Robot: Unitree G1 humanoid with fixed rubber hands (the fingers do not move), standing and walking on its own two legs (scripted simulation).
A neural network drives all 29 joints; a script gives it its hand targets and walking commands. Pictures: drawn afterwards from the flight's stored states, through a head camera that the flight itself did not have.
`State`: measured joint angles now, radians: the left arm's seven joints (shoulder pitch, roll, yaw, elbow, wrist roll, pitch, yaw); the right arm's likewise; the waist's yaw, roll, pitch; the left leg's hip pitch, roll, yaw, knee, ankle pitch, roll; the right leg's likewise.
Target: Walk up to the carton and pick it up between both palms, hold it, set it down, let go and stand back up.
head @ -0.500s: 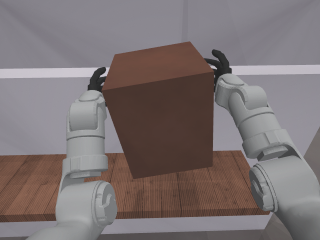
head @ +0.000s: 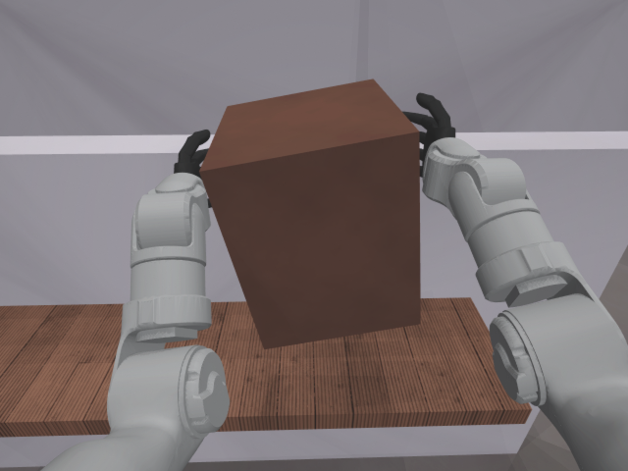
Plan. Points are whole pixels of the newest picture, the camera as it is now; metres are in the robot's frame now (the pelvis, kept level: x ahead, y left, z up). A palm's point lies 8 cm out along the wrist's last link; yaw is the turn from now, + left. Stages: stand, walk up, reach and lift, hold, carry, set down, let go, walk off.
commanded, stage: hold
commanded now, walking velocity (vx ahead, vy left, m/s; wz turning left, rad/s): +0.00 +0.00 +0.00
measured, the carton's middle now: (320, 210) +0.39 -0.01 +0.23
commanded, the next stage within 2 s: none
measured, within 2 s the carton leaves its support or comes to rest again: neither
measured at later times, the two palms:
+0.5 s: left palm (187, 186) +0.37 +0.15 +0.28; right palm (435, 155) +0.36 -0.14 +0.31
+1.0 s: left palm (188, 186) +0.37 +0.15 +0.28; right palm (435, 153) +0.37 -0.14 +0.31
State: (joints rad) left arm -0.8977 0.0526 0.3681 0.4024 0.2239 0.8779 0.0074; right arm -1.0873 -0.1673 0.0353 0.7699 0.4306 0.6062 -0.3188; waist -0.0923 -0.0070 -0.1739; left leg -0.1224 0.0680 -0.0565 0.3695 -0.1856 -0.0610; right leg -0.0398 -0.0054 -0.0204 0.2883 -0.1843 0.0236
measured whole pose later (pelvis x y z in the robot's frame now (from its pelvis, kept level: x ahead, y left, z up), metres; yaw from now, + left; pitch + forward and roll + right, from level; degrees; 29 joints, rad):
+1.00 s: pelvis +0.00 +0.00 +0.00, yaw +0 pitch -3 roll -1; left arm -0.91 0.05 0.37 0.43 0.23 0.88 0.01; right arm -1.10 -0.17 0.04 0.80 0.45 0.61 -0.33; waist -0.09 -0.01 -0.19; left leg -0.13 0.06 -0.07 0.38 -0.19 -0.06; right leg -0.04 0.00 0.00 0.29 -0.19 0.02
